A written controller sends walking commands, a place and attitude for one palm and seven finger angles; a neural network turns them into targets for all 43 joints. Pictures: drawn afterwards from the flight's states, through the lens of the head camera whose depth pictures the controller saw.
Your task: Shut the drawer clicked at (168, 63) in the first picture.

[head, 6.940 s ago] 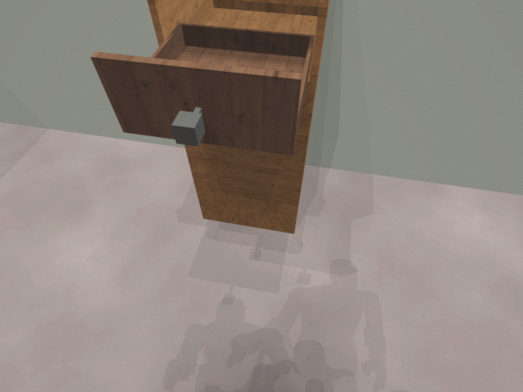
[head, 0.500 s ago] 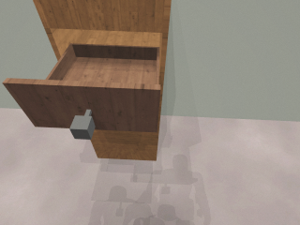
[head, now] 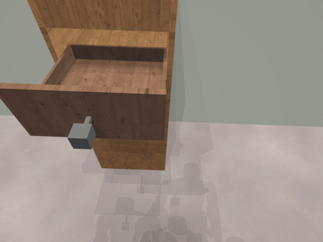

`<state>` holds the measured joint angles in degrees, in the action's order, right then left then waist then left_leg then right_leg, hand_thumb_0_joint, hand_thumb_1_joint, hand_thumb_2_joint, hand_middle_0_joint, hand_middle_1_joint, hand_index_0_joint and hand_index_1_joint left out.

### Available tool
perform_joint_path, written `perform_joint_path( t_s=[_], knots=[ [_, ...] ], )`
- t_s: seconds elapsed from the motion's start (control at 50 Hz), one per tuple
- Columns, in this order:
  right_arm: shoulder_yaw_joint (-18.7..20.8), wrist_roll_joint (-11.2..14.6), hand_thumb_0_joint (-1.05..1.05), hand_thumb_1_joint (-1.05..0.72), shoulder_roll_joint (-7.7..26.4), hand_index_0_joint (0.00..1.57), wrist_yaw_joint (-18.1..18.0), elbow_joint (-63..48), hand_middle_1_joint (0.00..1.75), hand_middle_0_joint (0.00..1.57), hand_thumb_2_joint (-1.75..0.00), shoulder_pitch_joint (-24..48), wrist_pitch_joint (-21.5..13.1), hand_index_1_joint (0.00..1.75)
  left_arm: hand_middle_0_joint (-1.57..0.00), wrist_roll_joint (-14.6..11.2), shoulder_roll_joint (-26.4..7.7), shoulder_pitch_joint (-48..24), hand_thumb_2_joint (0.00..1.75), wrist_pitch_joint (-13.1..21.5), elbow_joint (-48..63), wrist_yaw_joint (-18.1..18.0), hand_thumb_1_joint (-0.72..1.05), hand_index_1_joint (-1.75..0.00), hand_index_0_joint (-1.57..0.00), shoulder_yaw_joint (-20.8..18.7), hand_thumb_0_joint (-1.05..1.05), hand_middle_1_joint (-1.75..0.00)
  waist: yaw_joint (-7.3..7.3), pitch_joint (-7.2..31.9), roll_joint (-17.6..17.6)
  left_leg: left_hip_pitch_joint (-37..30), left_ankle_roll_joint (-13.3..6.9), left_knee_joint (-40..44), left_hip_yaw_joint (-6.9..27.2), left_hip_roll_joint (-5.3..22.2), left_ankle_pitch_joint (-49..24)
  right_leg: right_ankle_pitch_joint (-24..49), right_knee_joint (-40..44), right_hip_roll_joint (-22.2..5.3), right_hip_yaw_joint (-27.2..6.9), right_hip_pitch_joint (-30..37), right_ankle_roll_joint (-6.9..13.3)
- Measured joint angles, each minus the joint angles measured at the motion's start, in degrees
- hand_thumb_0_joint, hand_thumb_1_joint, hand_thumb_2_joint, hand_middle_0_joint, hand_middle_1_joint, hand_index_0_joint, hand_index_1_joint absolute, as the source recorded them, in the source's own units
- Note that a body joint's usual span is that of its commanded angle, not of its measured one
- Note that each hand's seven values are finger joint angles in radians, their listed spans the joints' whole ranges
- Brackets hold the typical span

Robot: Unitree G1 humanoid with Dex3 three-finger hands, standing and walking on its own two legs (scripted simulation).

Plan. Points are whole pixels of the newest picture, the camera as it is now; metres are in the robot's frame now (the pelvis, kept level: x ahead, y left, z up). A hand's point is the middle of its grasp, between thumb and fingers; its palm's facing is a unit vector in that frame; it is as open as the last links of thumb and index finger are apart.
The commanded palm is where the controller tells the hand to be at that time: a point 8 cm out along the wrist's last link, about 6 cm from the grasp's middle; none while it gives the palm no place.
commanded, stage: shuffle to correct the standing spot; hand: left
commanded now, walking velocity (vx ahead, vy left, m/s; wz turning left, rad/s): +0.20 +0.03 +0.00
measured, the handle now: (85, 129) +0.35 +0.21 +0.10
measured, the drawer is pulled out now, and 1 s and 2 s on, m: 0.30 0.30 0.30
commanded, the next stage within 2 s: come to a stop and stand still in 0.18 s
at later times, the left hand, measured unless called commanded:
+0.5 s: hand out of the picture +0.04 +0.17 -0.18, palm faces +0.04 -0.98 -0.20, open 7.4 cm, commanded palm none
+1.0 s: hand out of the picture +0.07 +0.17 -0.17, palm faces +0.02 -0.98 -0.22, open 7.3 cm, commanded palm none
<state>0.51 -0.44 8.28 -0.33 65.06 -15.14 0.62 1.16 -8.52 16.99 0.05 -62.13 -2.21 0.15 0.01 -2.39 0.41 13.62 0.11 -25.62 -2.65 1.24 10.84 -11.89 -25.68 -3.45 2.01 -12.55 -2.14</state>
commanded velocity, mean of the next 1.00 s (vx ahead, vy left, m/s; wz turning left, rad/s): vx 0.00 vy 0.00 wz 0.00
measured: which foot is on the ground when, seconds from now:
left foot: down 0.00-1.00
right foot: down 0.00-1.00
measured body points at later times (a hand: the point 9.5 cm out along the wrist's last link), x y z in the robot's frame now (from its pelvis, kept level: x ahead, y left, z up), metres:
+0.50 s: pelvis +0.07 +0.01 +0.00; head +0.09 +0.00 +0.45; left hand +0.04 +0.22 -0.16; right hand +0.05 -0.20 -0.17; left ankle +0.03 +0.12 -0.74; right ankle +0.02 -0.14 -0.74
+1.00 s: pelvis +0.01 -0.01 +0.00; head +0.02 -0.01 +0.45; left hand +0.07 +0.22 -0.15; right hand +0.07 -0.24 -0.15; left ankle +0.03 +0.12 -0.74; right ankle +0.02 -0.14 -0.74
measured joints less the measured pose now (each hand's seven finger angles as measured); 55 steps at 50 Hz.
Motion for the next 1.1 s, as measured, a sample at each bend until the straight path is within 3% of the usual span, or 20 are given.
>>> perform_joint_path(
  t_s=[0.36, 0.44, 0.6, 0.72, 1.1],
  knots=[
    [0.26, -0.25, 0.01, -0.91, -0.45, 0.20, -0.32, -0.39, 0.30, 0.20, -0.90, -4.33, -0.76, 0.30, -0.20, 0.49, 0.47, 4.60, 0.90, -0.44, -0.71, 0.91, 0.90, -0.30, -0.20, -1.44, 0.00, -0.30, -0.35, 2.98, 0.74, -1.39, -0.99, -3.91, -0.95, -1.07, 6.58, -6.64, -4.61, -0.95, -1.42, 0.73, 0.45],
    [-0.32, 0.07, 0.01, -0.91, -0.89, 0.20, -1.12, 0.07, 0.30, 0.20, -0.90, -3.61, -1.41, 0.30, -0.20, 0.13, 0.92, 3.79, 0.90, 0.29, -1.08, 0.13, 0.91, -0.30, -0.20, -1.00, 0.00, -0.30, -0.35, 1.99, 0.02, -2.70, -0.70, -2.70, -0.90, -0.96, 6.95, -6.75, -3.03, -0.90, -1.29, 2.23, -1.09],
    [0.99, 0.22, 0.02, -0.93, 0.34, 0.20, -2.10, -2.43, 0.30, 0.20, -0.90, 0.65, -0.48, 0.30, -0.20, -0.01, 1.05, -0.61, 0.90, -0.30, 2.33, -1.03, 0.91, -0.30, -0.20, -1.43, 0.01, -0.30, -0.14, -1.89, -1.19, -2.23, -0.10, -2.28, -0.61, -0.30, 4.80, -4.24, -5.70, -0.42, -0.33, 0.28, 0.16],
    [1.94, 0.02, 0.01, -0.92, 1.82, 0.20, -1.68, -4.35, 0.30, 0.20, -0.90, 3.69, 0.33, 0.30, -0.20, 0.09, -1.02, -3.13, 0.90, -0.74, 4.14, -0.88, 0.91, -0.30, -0.20, -2.26, 0.01, -0.30, -0.24, -2.11, -0.42, -0.35, 0.50, -4.65, -1.20, 0.09, 6.85, -7.63, -6.04, -0.25, -0.58, -0.69, 0.29],
    [0.55, -0.47, 0.01, -0.92, 1.75, 0.20, 0.08, -3.25, 0.30, 0.20, -0.90, 3.62, 0.61, 0.30, -0.20, 0.45, -1.55, -3.25, 0.90, -1.02, 2.67, 0.56, 0.91, -0.30, -0.20, -0.98, 0.00, -0.30, -0.34, 0.92, 0.06, -0.18, 0.53, -0.12, -0.26, 0.68, 0.45, -0.69, -0.64, 0.66, 0.41, -0.17, 0.76]
  ],
)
